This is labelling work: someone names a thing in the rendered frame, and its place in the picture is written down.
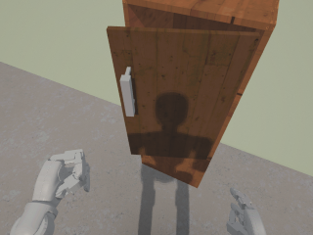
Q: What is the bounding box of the cupboard door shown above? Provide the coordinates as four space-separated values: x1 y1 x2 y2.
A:
106 25 260 160

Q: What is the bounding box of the robot right hand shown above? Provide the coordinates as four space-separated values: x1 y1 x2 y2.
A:
226 187 267 235

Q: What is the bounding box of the robot left hand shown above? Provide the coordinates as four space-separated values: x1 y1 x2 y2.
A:
32 149 90 208

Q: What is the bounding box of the handle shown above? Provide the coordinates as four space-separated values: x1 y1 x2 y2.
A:
119 67 135 117

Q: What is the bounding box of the left robot forearm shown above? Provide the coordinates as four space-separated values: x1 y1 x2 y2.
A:
10 201 58 235

